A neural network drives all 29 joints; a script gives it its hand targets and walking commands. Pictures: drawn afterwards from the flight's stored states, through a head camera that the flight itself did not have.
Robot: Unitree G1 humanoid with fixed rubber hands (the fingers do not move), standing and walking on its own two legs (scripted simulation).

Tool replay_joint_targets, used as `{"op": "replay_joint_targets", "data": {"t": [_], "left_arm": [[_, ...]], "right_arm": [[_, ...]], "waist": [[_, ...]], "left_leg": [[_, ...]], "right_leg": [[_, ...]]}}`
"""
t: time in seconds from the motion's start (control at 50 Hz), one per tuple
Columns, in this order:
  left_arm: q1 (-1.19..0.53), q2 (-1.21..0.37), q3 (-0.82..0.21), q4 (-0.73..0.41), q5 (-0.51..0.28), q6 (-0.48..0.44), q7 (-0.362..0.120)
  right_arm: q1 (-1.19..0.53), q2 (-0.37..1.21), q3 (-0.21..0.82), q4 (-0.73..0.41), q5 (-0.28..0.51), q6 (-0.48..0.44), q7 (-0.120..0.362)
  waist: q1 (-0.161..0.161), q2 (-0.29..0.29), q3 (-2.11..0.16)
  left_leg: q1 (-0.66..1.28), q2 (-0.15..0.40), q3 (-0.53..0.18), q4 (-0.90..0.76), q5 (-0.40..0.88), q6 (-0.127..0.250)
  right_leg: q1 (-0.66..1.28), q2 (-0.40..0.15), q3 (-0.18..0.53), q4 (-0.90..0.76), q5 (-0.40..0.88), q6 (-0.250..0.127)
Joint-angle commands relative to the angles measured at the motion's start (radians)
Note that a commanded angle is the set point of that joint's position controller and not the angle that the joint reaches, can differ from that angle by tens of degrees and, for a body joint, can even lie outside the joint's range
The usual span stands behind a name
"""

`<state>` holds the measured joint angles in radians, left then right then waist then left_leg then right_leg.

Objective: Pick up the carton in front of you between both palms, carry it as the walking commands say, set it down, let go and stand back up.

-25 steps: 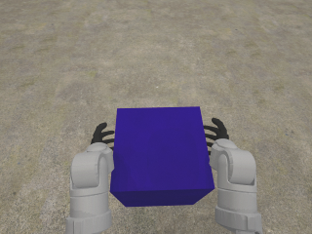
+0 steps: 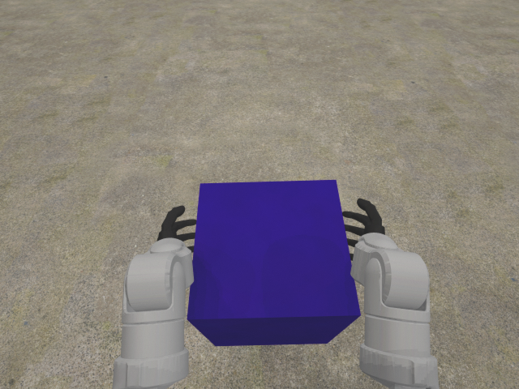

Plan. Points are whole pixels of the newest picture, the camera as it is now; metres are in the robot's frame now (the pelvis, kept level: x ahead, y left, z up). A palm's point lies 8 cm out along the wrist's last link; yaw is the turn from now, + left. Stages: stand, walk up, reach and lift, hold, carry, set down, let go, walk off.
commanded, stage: carry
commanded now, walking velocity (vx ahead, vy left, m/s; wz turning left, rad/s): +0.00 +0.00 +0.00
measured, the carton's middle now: (269, 271) +0.32 -0.01 -0.02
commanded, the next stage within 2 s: hold in 1.76 s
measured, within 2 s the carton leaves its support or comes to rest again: neither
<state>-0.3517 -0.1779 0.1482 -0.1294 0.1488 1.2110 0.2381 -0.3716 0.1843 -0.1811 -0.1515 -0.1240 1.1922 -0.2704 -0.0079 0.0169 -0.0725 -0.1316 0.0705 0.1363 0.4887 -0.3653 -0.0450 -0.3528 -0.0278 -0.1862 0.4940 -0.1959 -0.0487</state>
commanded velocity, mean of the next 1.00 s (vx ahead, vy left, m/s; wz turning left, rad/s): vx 0.00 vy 0.00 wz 0.00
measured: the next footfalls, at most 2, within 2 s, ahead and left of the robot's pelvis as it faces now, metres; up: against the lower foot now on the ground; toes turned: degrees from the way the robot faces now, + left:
none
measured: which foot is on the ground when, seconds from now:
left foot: down 0.00-1.00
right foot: down 0.00-1.00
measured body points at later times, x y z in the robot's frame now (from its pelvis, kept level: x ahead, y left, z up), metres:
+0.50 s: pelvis -0.01 +0.02 -0.01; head -0.01 +0.03 +0.44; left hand +0.29 +0.17 +0.04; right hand +0.30 -0.12 +0.05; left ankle -0.12 +0.11 -0.74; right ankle +0.02 -0.10 -0.74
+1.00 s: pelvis -0.06 +0.01 -0.01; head -0.08 +0.01 +0.44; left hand +0.25 +0.17 +0.02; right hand +0.26 -0.13 +0.03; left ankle -0.12 +0.11 -0.74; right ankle +0.02 -0.10 -0.74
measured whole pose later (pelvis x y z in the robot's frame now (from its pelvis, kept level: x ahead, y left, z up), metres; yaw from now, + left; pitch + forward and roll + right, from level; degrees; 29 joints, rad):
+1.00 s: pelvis -0.06 +0.01 -0.01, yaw +1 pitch +1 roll +0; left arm -0.28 -0.16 0.21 0.30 0.29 0.70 0.04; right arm -0.30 0.16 -0.24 0.30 -0.30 0.66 -0.02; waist 0.00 0.01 -0.10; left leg -0.17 0.04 0.17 0.54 -0.39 0.01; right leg -0.38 -0.08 -0.17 0.52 -0.16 -0.02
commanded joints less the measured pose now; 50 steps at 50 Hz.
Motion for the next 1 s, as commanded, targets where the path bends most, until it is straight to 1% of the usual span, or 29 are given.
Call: {"op": "replay_joint_targets", "data": {"t": [0.0,0.02,0.04,0.1,0.12,0.14,0.16,0.18,0.2,0.22,0.24,0.26,0.28,0.3,0.32,0.34,0.36,0.38,0.4,0.42,0.46,0.5,0.52,0.58,0.68,0.78,0.82,0.9,0.98], "left_arm": [[-0.531,-1.043,-0.677,-0.089,-0.454,-0.015,-0.387],[-0.529,-1.041,-0.679,-0.09,-0.456,-0.013,-0.387],[-0.525,-1.039,-0.681,-0.09,-0.456,-0.012,-0.386],[-0.524,-1.034,-0.689,-0.092,-0.459,-0.008,-0.386],[-0.531,-1.035,-0.693,-0.095,-0.462,-0.007,-0.388],[-0.54,-1.039,-0.698,-0.096,-0.467,-0.005,-0.39],[-0.546,-1.043,-0.702,-0.092,-0.472,-0.004,-0.393],[-0.548,-1.046,-0.705,-0.084,-0.477,-0.003,-0.397],[-0.546,-1.049,-0.707,-0.073,-0.478,-0.004,-0.402],[-0.538,-1.054,-0.708,-0.056,-0.475,-0.007,-0.407],[-0.533,-1.061,-0.708,-0.038,-0.471,-0.012,-0.411],[-0.532,-1.068,-0.707,-0.019,-0.467,-0.018,-0.415],[-0.529,-1.071,-0.704,0.002,-0.463,-0.027,-0.418],[-0.518,-1.073,-0.702,0.027,-0.456,-0.036,-0.419],[-0.504,-1.074,-0.7,0.051,-0.446,-0.049,-0.421],[-0.491,-1.075,-0.699,0.07,-0.434,-0.063,-0.422],[-0.488,-1.08,-0.701,0.081,-0.424,-0.079,-0.426],[-0.493,-1.085,-0.702,0.087,-0.418,-0.097,-0.43],[-0.509,-1.088,-0.704,0.083,-0.419,-0.116,-0.436],[-0.529,-1.09,-0.706,0.074,-0.424,-0.136,-0.441],[-0.548,-1.084,-0.716,0.065,-0.433,-0.175,-0.449],[-0.548,-1.077,-0.719,0.058,-0.432,-0.21,-0.453],[-0.536,-1.071,-0.716,0.064,-0.424,-0.225,-0.454],[-0.475,-1.048,-0.695,0.099,-0.39,-0.273,-0.459],[-0.404,-1.007,-0.641,0.166,-0.319,-0.373,-0.471],[-0.406,-0.958,-0.572,0.202,-0.224,-0.482,-0.465],[-0.423,-0.921,-0.519,0.243,-0.177,-0.518,-0.459],[-0.455,-0.901,-0.454,0.326,-0.128,-0.58,-0.458],[-0.462,-0.919,-0.453,0.351,-0.126,-0.596,-0.461]], "right_arm": [[-0.435,1.037,0.682,0.028,0.449,0.036,0.459],[-0.432,1.035,0.68,0.027,0.447,0.036,0.459],[-0.428,1.033,0.678,0.027,0.445,0.036,0.459],[-0.411,1.028,0.674,0.032,0.437,0.035,0.461],[-0.409,1.028,0.673,0.031,0.435,0.034,0.461],[-0.41,1.029,0.673,0.031,0.433,0.033,0.461],[-0.409,1.031,0.673,0.034,0.43,0.031,0.461],[-0.407,1.033,0.674,0.039,0.426,0.029,0.461],[-0.405,1.035,0.677,0.046,0.424,0.026,0.462],[-0.406,1.04,0.682,0.054,0.424,0.022,0.463],[-0.411,1.048,0.688,0.062,0.425,0.017,0.466],[-0.422,1.058,0.695,0.071,0.427,0.011,0.469],[-0.433,1.063,0.7,0.082,0.427,0.004,0.473],[-0.437,1.062,0.704,0.1,0.425,-0.004,0.478],[-0.432,1.06,0.707,0.124,0.421,-0.015,0.484],[-0.419,1.059,0.709,0.149,0.415,-0.028,0.489],[-0.406,1.063,0.709,0.172,0.407,-0.046,0.495],[-0.395,1.068,0.704,0.191,0.398,-0.066,0.501],[-0.392,1.072,0.697,0.199,0.391,-0.087,0.505],[-0.393,1.076,0.69,0.202,0.384,-0.109,0.508],[-0.398,1.078,0.689,0.192,0.376,-0.147,0.511],[-0.411,1.076,0.702,0.175,0.374,-0.18,0.51],[-0.406,1.07,0.705,0.177,0.369,-0.195,0.51],[-0.357,1.05,0.694,0.204,0.337,-0.246,0.511],[-0.302,1.026,0.649,0.272,0.272,-0.344,0.519],[-0.299,0.979,0.578,0.325,0.174,-0.452,0.51],[-0.321,0.938,0.525,0.362,0.126,-0.49,0.505],[-0.357,0.91,0.462,0.434,0.077,-0.553,0.503],[-0.362,0.926,0.459,0.455,0.07,-0.57,0.506]], "waist": [[0.008,-0.066,-0.419],[0.008,-0.052,-0.414],[0.008,-0.027,-0.409],[0.006,0.067,-0.381],[0.004,0.088,-0.361],[0.004,0.094,-0.346],[0.004,0.085,-0.342],[0.004,0.063,-0.351],[0.004,0.026,-0.368],[0.007,-0.018,-0.384],[0.006,-0.056,-0.383],[0.003,-0.085,-0.364],[0.005,-0.095,-0.344],[0.008,-0.078,-0.332],[0.01,-0.031,-0.333],[0.01,0.033,-0.337],[0.008,0.082,-0.327],[0.007,0.111,-0.305],[0.005,0.122,-0.285],[0.004,0.112,-0.277],[0.0,0.059,-0.308],[0.0,0.015,-0.332],[0.0,0.005,-0.338],[0.002,-0.007,-0.335],[0.007,-0.018,-0.308],[0.009,-0.016,-0.263],[0.009,-0.016,-0.25],[0.01,-0.02,-0.242],[0.01,-0.022,-0.254]], "left_leg": [[-0.024,0.025,-0.02,-0.06,0.42,-0.012],[0.008,0.029,-0.021,-0.068,0.481,-0.009],[0.052,0.041,-0.024,-0.061,0.583,-0.006],[0.182,0.091,-0.025,0.019,0.931,0.009],[0.196,0.099,-0.025,0.03,0.988,0.017],[0.188,0.1,-0.023,0.04,1.006,0.021],[0.158,0.097,-0.02,0.056,0.986,0.019],[0.108,0.088,-0.014,0.075,0.919,0.014],[0.041,0.075,-0.01,0.092,0.795,0.006],[-0.028,0.059,-0.013,0.091,0.618,-0.002],[-0.072,0.04,-0.021,0.03,0.413,-0.007],[-0.076,0.027,-0.026,-0.069,0.271,-0.007],[-0.042,0.022,-0.027,-0.129,0.287,-0.003],[0.023,0.031,-0.029,-0.134,0.427,0.003],[0.111,0.061,-0.035,-0.088,0.643,0.009],[0.19,0.105,-0.043,-0.024,0.887,0.017],[0.22,0.137,-0.05,0.004,1.05,0.03],[0.208,0.152,-0.055,0.01,1.117,0.044],[0.181,0.154,-0.054,0.014,1.101,0.056],[0.138,0.146,-0.051,0.02,1.027,0.059],[0.057,0.114,-0.037,0.037,0.844,0.045],[0.043,0.092,-0.018,0.04,0.662,0.045],[0.042,0.088,-0.019,0.038,0.609,0.046],[0.027,0.093,-0.031,0.031,0.534,0.055],[-0.008,0.087,-0.04,0.01,0.404,0.056],[-0.055,0.082,-0.046,-0.032,0.235,0.06],[-0.072,0.081,-0.05,-0.048,0.188,0.063],[-0.093,0.08,-0.059,-0.069,0.13,0.068],[-0.099,0.079,-0.063,-0.068,0.12,0.069]], "right_leg": [[0.426,-0.153,0.134,0.065,0.997,-0.05],[0.396,-0.143,0.129,0.066,0.944,-0.045],[0.349,-0.128,0.117,0.071,0.859,-0.035],[0.168,-0.065,0.046,0.068,0.543,0.002],[0.137,-0.043,0.024,0.038,0.446,0.014],[0.142,-0.032,0.014,0.012,0.404,0.02],[0.182,-0.035,0.016,0.0,0.432,0.018],[0.246,-0.051,0.032,0.006,0.528,0.008],[0.322,-0.084,0.063,0.029,0.692,-0.014],[0.392,-0.126,0.102,0.048,0.867,-0.041],[0.429,-0.157,0.132,0.048,0.976,-0.061],[0.433,-0.17,0.141,0.048,0.993,-0.066],[0.404,-0.163,0.136,0.051,0.927,-0.059],[0.338,-0.145,0.125,0.059,0.812,-0.043],[0.239,-0.122,0.103,0.08,0.652,-0.023],[0.136,-0.095,0.07,0.101,0.466,0.0],[0.069,-0.065,0.042,0.105,0.297,0.022],[0.047,-0.045,0.028,0.088,0.175,0.036],[0.057,-0.042,0.025,0.062,0.13,0.041],[0.099,-0.054,0.034,0.056,0.178,0.038],[0.189,-0.096,0.069,0.103,0.405,0.015],[0.206,-0.116,0.086,0.103,0.499,0.0],[0.207,-0.123,0.091,0.103,0.508,-0.003],[0.199,-0.128,0.092,0.094,0.445,-0.003],[0.192,-0.136,0.099,0.067,0.403,0.001],[0.169,-0.143,0.112,0.021,0.289,0.006],[0.164,-0.142,0.118,0.002,0.249,0.007],[0.167,-0.138,0.126,-0.02,0.2,0.009],[0.172,-0.138,0.127,-0.025,0.196,0.01]]}}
